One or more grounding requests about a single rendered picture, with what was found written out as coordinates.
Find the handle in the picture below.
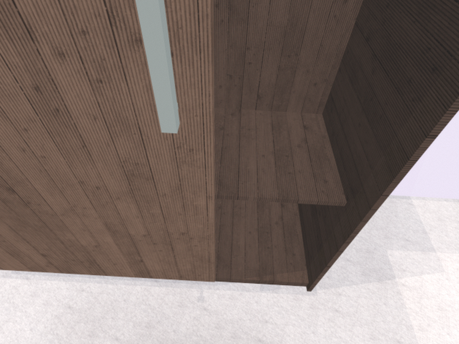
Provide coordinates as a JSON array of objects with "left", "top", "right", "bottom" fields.
[{"left": 136, "top": 0, "right": 180, "bottom": 133}]

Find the wardrobe door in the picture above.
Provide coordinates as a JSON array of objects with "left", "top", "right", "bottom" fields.
[{"left": 0, "top": 0, "right": 215, "bottom": 282}]

